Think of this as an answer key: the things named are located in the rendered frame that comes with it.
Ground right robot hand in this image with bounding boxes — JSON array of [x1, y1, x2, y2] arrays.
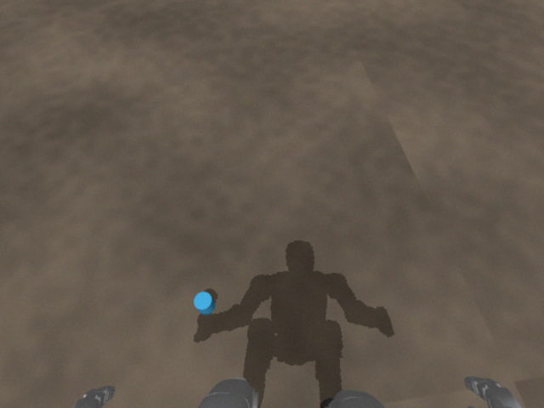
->
[[464, 377, 523, 408]]

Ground tin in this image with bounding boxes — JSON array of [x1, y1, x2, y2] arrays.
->
[[194, 292, 215, 315]]

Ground left robot hand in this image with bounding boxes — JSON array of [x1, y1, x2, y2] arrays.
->
[[72, 386, 115, 408]]

